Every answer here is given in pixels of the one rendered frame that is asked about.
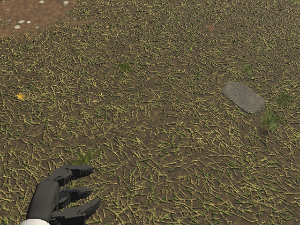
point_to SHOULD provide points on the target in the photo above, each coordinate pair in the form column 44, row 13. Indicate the robot left hand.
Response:
column 48, row 198

